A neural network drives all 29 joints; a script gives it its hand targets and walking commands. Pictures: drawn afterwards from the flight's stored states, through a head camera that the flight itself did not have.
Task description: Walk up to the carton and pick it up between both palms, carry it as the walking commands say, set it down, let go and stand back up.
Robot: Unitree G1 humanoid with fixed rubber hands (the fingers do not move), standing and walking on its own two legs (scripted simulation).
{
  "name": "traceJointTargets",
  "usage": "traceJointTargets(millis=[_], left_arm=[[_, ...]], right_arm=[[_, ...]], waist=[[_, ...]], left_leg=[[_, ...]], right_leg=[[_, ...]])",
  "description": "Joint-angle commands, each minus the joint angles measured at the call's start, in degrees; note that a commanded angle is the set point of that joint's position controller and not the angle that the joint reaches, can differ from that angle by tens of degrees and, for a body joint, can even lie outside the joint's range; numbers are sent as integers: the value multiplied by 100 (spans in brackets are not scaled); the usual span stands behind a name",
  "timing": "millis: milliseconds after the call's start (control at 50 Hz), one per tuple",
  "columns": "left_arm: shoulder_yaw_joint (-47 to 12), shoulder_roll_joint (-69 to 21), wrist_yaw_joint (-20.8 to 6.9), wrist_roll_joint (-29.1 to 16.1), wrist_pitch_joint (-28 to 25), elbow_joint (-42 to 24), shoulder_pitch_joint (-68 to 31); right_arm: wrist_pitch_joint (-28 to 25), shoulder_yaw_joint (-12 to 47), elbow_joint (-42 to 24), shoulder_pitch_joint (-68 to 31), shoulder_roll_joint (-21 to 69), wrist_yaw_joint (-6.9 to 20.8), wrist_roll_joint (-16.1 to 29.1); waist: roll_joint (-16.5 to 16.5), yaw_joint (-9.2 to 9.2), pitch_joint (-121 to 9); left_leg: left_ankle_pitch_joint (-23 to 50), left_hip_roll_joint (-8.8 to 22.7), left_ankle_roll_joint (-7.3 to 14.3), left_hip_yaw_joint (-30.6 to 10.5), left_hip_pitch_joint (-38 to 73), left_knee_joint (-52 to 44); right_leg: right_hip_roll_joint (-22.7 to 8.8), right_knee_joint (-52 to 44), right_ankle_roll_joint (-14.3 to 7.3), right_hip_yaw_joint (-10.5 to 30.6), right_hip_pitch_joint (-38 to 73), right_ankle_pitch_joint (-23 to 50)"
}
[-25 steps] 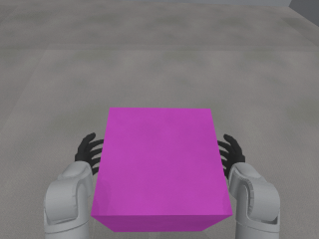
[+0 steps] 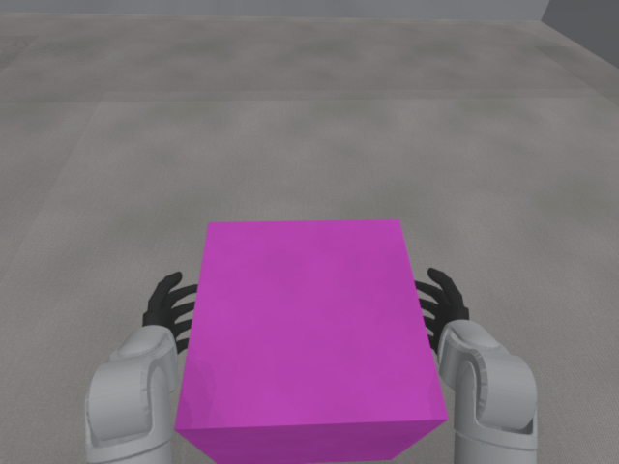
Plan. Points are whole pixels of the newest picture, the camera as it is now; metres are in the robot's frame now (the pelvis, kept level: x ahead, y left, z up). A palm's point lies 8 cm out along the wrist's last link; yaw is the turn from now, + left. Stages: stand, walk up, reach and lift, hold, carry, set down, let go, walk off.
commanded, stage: carry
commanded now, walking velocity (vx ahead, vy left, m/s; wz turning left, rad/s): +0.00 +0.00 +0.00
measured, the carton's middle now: (306, 349) +0.27 +0.00 +0.00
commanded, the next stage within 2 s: none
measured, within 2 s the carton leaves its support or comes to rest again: neither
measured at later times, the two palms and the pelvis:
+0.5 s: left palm (178, 412) +0.16 +0.13 +0.09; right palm (518, 430) +0.15 -0.20 +0.09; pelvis -0.09 -0.02 +0.00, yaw -1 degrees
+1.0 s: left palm out of the picture +0.12 +0.17 +0.05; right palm (472, 442) +0.15 -0.16 +0.06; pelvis -0.13 -0.02 -0.02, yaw +6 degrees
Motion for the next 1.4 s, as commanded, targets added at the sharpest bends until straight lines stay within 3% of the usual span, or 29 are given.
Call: traceJointTargets(millis=[0, 20, 60, 120, 160, 220, 240, 280, 340, 420, 700, 820, 860, 920, 960, 980, 1020, 1040, 1060, 1080, 1100, 1120, 1180, 1280, 1300, 1320, 1340, 1360, 1380], left_arm=[[-4689, -4607, -1294, -2474, 22, -460, -3222], [-4705, -4638, -1316, -2551, 22, -432, -3293], [-4720, -4644, -1337, -2637, 18, -424, -3407], [-4738, -4613, -1305, -2681, 64, -382, -3234], [-4647, -4610, -1283, -2619, 98, -230, -2993], [-4481, -4596, -1297, -2477, 117, -55, -2822], [-4411, -4650, -1305, -2371, 73, 3, -2722], [-4320, -4623, -1324, -2268, 49, -97, -2838], [-4212, -4544, -1288, -2169, 70, -194, -2835], [-4171, -4503, -1254, -2129, 108, -232, -2714], [-4326, -4573, -1293, -2318, 118, -206, -2978], [-4289, -4644, -1260, -2233, 83, -111, -2561], [-4283, -4673, -1253, -2206, 29, -153, -2525], [-4309, -4745, -1240, -2218, -46, -311, -2496], [-4368, -4893, -1212, -2210, -74, -423, -2359], [-4442, -4926, -1175, -2222, -79, -586, -2469], [-4427, -4826, -1112, -2130, -73, -764, -2318], [-4363, -4730, -1103, -2077, -72, -776, -2230], [-4364, -4593, -1121, -2080, -67, -940, -2256], [-4442, -4606, -1126, -2117, -62, -817, -2177], [-4527, -4633, -1103, -2170, -96, -727, -2122], [-4713, -4761, -1101, -2348, -141, -911, -2255], [-5046, -4921, -1079, -2692, -225, -1486, -2531], [-4968, -4410, -991, -2497, -165, -1401, -1694], [-4882, -4273, -1003, -2431, -141, -1284, -1516], [-4791, -4154, -1031, -2395, -118, -1189, -1435], [-4671, -4286, -1079, -2397, -152, -1138, -1477], [-4754, -4527, -1175, -2502, -128, -1173, -1787], [-4705, -4738, -1218, -2485, -91, -1152, -2129]], right_arm=[[95, 4215, -255, -2579, 4469, 1386, 2215], [83, 4189, -278, -2600, 4482, 1375, 2174], [62, 4126, -297, -2653, 4522, 1333, 2119], [83, 4036, -243, -2417, 4409, 1281, 2081], [120, 3989, -228, -2348, 4303, 1270, 2073], [141, 3953, -65, -2273, 4285, 1293, 2048], [146, 4083, -251, -2485, 4343, 1331, 2113], [161, 4259, -299, -2785, 4494, 1386, 2221], [190, 4393, -431, -3055, 4482, 1421, 2392], [231, 4383, -398, -2986, 4411, 1428, 2416], [189, 4131, -111, -2818, 4405, 1374, 2151], [178, 4229, -229, -2566, 4475, 1408, 2255], [151, 4293, -365, -2567, 4488, 1421, 2302], [108, 4426, -707, -2634, 4520, 1426, 2399], [101, 4516, -950, -2735, 4485, 1443, 2465], [109, 4569, -996, -2746, 4506, 1462, 2491], [122, 4535, -945, -2572, 4454, 1498, 2548], [109, 4467, -903, -2492, 4391, 1526, 2553], [78, 4412, -828, -2234, 4357, 1533, 2515], [68, 4420, -992, -2215, 4297, 1511, 2501], [113, 4460, -1007, -2098, 4295, 1488, 2469], [83, 4455, -1202, -2158, 4279, 1456, 2428], [-14, 4373, -1629, -2181, 4289, 1371, 2384], [63, 4212, -1638, -1592, 3772, 1335, 2160], [90, 4152, -1572, -1516, 3630, 1334, 2082], [112, 4099, -1486, -1447, 3532, 1341, 2001], [163, 4206, -1489, -1459, 3618, 1351, 2034], [154, 4494, -1715, -1940, 3911, 1334, 2066], [148, 4589, -1552, -2289, 4093, 1330, 2120]], waist=[[1188, -105, -563], [939, -92, -516], [1014, -48, -689], [1247, -89, -965], [1162, -43, -1163], [690, -84, -1504], [114, -105, -1437], [2, -83, -1194], [-6, -51, -912], [-31, -53, -949], [290, -32, -1030], [582, -23, -1205], [532, -35, -1248], [-40, -53, -1263], [-1173, -48, -1388], [-997, -89, -1340], [-564, -139, -1375], [-255, -155, -1318], [1508, -229, -1163], [2185, -145, -1250], [1608, -181, -1504], [1173, -163, -1573], [1290, -110, -1807], [1830, -59, -1827], [1947, -38, -1757], [1454, 2, -1553], [-1271, -10, -1522], [-1841, -143, -875], [-1158, -200, -598]], left_leg=[[-40, 2031, 608, -1586, -423, -1575], [55, 1836, 573, -1295, -527, -1521], [397, 1557, 511, -1014, -137, -1321], [1401, 1451, 514, -985, 343, -957], [1841, 1369, 428, -895, 429, -625], [2049, 1082, 32, -822, -28, -307], [1407, 858, -52, -544, -43, -331], [352, 741, -55, -472, -87, -398], [-267, 739, -16, -552, -366, -522], [-318, 661, -38, -436, -397, -440], [-491, 810, 3, -592, -307, -626], [2003, 1139, 92, -1147, -619, 107], [2126, 1126, 136, -1293, -816, 291], [1277, 762, 55, -1026, -1273, 780], [-953, 204, -7, -157, -1182, 2343], [-1475, 281, 18, -132, -1171, 2479], [-591, 356, 70, -95, -626, 1450], [-14, 473, 108, -541, -220, 736], [1405, 1665, 463, -2656, -62, -471], [2750, 2367, 845, -3883, -47, -899], [2808, 2268, 947, -3520, 5, -813], [2428, 1982, 781, -3042, 86, -732], [1595, 1289, 358, -2383, 389, -935], [1945, 743, -550, -1929, 349, -1732], [1774, 542, -823, -1705, 70, -1870], [1063, 234, -1049, -1402, -525, -1550], [-693, -631, -1046, -231, -1248, 1285], [-2203, -224, -961, -104, -2212, 3632], [-1971, 198, -788, -562, -2109, 4656]], right_leg=[[-125, 1450, 124, 153, 180, -989], [-71, 1779, 127, 147, 173, -891], [-57, 1691, 178, 147, 26, -889], [102, 721, 232, -94, 335, -1160], [166, -472, 224, -280, 947, -538], [-614, -655, 120, 328, 2030, 567], [-678, -498, 4, 392, 1645, 902], [-649, -793, -69, 471, 1207, -9], [-539, -1028, -121, 526, 901, -1260], [-554, -1130, -193, 649, 762, -1557], [-360, -901, -193, 514, 597, -1177], [-724, 255, -28, 175, 837, 297], [-829, 388, -45, 182, 846, 310], [-1306, 14, -268, 417, 976, 399], [-2311, -443, -852, 695, 662, 1444], [-2345, -271, -938, 479, 660, 1995], [-1927, 602, -590, -231, 665, 2057], [-1583, 1172, -273, -425, 336, 1438], [-722, 2250, 186, -819, -679, -705], [-207, 3281, 286, -239, -1036, -2741], [-140, 3749, 270, 204, -791, -2673], [-155, 3835, 233, 256, -782, -2241], [72, 3030, 154, 126, -491, -1573], [747, 64, -120, -398, 1607, -1813], [665, -822, -163, -533, 2287, -1654], [139, -1623, -252, -110, 3009, -1252], [-2098, -1642, -1105, 1795, 2309, -503], [-3582, -1905, -1728, 1939, 1214, 1637], [-3209, -1757, -1577, 1103, 857, 2267]])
